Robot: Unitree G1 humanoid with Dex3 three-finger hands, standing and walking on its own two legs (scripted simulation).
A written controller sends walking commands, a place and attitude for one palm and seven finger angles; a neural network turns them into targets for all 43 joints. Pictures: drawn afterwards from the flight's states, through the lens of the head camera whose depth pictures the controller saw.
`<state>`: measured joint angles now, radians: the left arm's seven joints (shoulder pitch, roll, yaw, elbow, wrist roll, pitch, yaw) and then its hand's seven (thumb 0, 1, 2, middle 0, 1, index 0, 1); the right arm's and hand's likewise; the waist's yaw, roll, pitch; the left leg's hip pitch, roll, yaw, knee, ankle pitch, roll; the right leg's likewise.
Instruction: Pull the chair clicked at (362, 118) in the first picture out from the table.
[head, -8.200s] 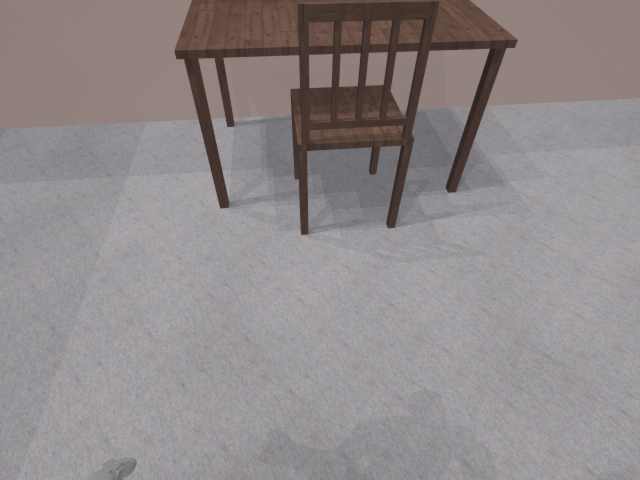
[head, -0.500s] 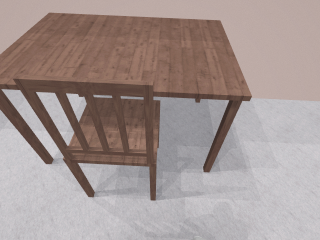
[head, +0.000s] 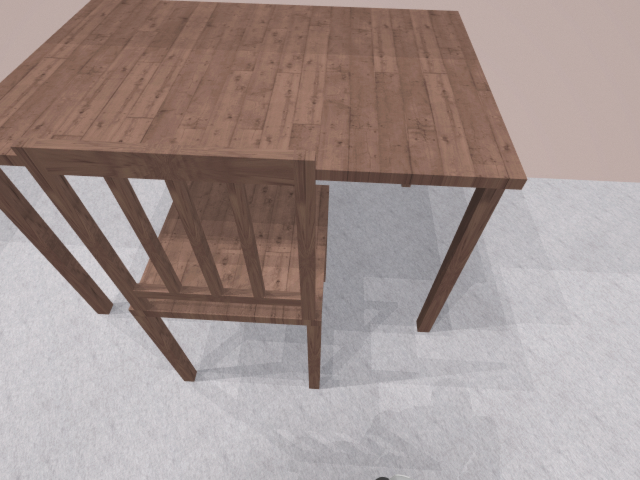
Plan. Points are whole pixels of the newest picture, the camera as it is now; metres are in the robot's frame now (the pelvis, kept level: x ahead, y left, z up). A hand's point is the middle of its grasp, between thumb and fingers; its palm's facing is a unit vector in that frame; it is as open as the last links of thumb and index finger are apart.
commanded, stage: come to a stop and stand still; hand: left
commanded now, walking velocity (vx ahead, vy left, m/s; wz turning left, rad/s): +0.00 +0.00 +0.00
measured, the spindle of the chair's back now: (199, 244) +0.47 +0.24 -0.05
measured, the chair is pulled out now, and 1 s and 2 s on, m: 0.00 0.00 0.00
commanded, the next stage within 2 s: look again from close up in 0.84 s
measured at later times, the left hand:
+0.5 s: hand out of the picture -0.05 +0.19 -0.16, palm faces +0.01 -0.98 -0.20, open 7.4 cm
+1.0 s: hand out of the picture -0.08 +0.17 -0.16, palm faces +0.00 -0.98 -0.17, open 7.4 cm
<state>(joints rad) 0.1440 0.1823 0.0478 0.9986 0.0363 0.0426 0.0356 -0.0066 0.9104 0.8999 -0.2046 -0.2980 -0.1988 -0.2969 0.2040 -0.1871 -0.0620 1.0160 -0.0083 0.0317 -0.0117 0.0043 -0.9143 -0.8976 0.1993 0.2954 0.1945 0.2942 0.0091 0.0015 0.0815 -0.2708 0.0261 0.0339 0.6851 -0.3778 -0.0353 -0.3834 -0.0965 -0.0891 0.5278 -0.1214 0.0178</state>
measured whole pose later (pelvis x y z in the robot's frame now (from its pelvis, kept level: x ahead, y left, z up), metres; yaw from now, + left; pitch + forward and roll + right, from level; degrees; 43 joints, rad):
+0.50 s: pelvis -0.04 +0.03 +0.02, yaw -1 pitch -2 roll +0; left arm 0.30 0.12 -0.01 1.15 0.01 0.00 0.04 0.00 0.90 0.90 -0.20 -0.30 -0.19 -0.30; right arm 0.25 -0.16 -0.02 1.12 0.00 0.00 -0.03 0.01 -0.94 -0.90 0.20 0.30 0.20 0.29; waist -0.01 0.03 0.03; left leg -0.18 -0.02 0.07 0.39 -0.18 0.04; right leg -0.11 -0.01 -0.03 0.41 -0.27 -0.01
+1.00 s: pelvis -0.05 +0.02 +0.01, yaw -1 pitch -1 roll -1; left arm 0.34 0.10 -0.02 1.13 0.02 -0.02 0.05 0.00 0.90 0.90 -0.20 -0.30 -0.19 -0.30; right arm 0.34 -0.13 0.00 1.13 -0.01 0.01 -0.02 0.01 -0.91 -0.90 0.20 0.30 0.20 0.29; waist -0.01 0.03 0.04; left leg -0.27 0.02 0.04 0.48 -0.20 0.01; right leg -0.15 0.03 -0.05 0.42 -0.26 -0.03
